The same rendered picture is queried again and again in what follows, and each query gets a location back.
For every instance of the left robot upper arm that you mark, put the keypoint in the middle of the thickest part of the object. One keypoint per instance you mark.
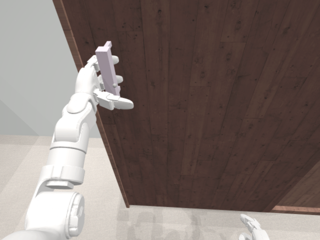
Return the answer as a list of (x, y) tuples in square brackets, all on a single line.
[(53, 215)]

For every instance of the left robot hand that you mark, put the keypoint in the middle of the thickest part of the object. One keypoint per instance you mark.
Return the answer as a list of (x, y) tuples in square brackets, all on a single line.
[(88, 82)]

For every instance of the right robot hand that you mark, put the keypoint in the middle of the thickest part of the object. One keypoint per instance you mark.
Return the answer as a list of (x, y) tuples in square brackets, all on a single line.
[(254, 227)]

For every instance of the handle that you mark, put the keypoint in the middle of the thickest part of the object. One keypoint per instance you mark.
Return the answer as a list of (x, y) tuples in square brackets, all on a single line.
[(107, 70)]

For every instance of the wardrobe door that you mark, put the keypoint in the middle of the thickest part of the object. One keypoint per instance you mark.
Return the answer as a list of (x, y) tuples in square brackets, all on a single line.
[(226, 97), (306, 193)]

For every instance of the left robot forearm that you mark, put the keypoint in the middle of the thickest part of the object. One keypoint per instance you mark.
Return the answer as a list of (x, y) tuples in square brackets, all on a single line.
[(65, 162)]

